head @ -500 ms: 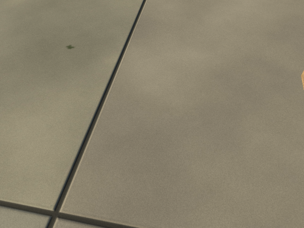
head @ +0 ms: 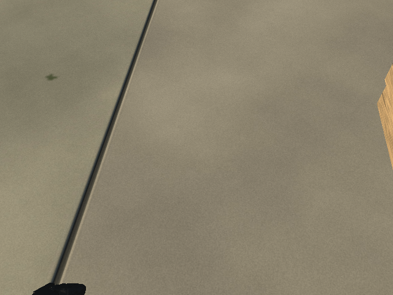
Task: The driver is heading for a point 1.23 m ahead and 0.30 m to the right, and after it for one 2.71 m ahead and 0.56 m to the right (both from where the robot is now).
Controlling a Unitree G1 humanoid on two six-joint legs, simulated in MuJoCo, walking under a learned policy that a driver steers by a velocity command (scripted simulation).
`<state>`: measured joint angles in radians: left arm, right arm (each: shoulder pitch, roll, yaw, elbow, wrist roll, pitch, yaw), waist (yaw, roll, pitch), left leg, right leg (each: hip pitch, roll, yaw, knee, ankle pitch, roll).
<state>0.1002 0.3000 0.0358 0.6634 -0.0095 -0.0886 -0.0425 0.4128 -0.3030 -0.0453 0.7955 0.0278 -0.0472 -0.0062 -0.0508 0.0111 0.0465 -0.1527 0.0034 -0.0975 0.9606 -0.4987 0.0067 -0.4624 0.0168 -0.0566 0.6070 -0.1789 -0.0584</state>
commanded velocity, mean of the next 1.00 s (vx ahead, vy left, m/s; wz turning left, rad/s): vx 0.49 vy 0.00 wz -0.15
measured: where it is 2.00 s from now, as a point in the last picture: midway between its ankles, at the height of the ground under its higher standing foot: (243, 145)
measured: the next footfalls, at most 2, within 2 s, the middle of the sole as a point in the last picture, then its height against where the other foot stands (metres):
left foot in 0.48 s outside the picture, level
right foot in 1.02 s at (234, 217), level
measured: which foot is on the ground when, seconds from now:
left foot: up 0.00-0.46, down 0.48-1.00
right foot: down 0.00-0.50, up 0.52-1.00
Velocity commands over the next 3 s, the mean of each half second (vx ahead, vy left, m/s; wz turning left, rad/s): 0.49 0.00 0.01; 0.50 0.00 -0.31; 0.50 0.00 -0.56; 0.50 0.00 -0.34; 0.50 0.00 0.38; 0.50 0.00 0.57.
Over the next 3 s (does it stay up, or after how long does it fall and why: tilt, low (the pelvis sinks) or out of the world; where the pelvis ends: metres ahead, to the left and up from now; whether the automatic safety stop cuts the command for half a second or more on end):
stays up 1.55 -0.47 0.01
